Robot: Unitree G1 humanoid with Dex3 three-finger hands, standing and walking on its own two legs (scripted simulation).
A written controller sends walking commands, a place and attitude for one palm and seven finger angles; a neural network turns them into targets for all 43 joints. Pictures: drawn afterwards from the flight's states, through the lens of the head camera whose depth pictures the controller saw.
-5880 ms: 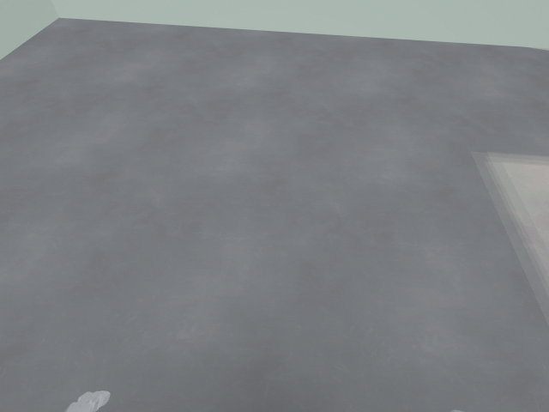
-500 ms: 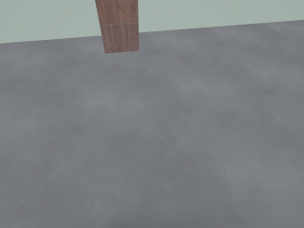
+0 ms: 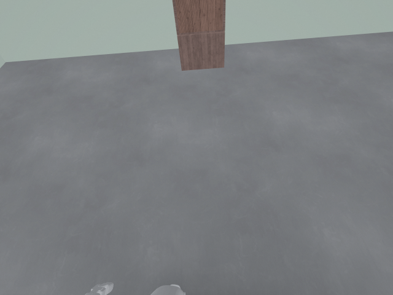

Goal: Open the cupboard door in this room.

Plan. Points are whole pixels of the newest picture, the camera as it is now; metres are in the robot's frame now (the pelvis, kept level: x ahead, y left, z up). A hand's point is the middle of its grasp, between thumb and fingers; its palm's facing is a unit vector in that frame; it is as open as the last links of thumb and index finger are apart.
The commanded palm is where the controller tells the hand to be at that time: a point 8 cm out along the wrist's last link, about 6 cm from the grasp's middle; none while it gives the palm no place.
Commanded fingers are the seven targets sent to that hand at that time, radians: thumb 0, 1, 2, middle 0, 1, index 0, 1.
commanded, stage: turn or walk to find it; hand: left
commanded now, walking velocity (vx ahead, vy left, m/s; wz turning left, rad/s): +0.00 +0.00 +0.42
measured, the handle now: out of the picture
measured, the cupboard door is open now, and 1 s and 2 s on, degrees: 0 0 0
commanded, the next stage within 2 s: stand and wait in 0.54 s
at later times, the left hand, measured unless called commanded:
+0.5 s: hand out of the picture -0.08 +0.25 -0.18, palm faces +0.28 -0.93 -0.25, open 7.4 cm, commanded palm none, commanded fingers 0.00 0.90 0.90 -0.20 -0.30 -0.20 -0.30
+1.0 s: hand out of the picture -0.05 +0.19 -0.15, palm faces +0.32 -0.92 -0.24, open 7.3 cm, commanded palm none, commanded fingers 0.00 0.90 0.90 -0.20 -0.30 -0.20 -0.30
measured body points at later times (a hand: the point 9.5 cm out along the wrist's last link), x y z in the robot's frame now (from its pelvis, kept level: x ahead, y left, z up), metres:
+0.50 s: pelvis -0.04 +0.03 +0.00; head -0.02 +0.07 +0.45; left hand -0.09 +0.30 -0.16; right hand +0.12 -0.19 -0.13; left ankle -0.07 +0.13 -0.73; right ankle -0.02 -0.10 -0.68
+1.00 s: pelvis -0.05 +0.00 +0.01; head -0.03 -0.02 +0.46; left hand -0.07 +0.24 -0.14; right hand +0.04 -0.22 -0.16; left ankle -0.10 +0.13 -0.70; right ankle -0.01 -0.09 -0.73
